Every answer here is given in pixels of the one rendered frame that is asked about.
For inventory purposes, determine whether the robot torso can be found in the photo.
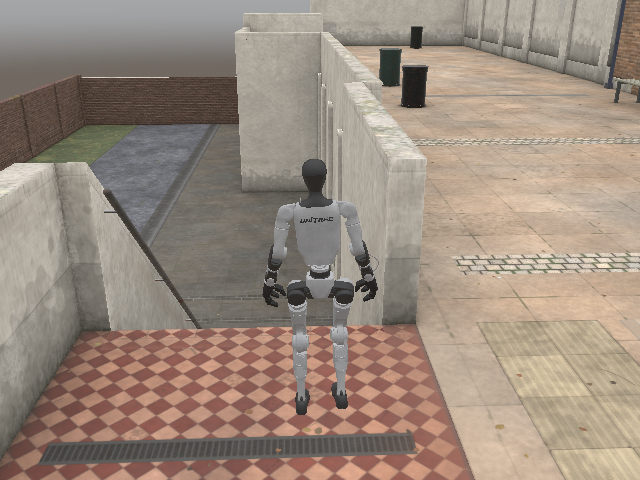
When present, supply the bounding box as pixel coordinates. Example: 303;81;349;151
294;196;341;300

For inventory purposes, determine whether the left robot hand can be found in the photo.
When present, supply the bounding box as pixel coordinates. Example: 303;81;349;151
262;283;286;307

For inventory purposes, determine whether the robot right forearm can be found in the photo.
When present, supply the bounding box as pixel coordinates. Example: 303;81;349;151
355;240;375;282

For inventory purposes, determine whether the robot left thigh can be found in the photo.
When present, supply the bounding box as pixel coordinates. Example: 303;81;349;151
287;280;309;353

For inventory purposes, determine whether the robot right upper arm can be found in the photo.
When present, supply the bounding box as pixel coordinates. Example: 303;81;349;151
337;201;365;256

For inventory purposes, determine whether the right robot hand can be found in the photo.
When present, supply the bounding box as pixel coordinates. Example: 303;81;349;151
355;277;378;302

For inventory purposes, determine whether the robot left forearm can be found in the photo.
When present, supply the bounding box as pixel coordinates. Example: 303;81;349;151
264;244;282;287

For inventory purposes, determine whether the robot left upper arm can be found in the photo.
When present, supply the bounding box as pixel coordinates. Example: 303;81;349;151
272;203;295;260

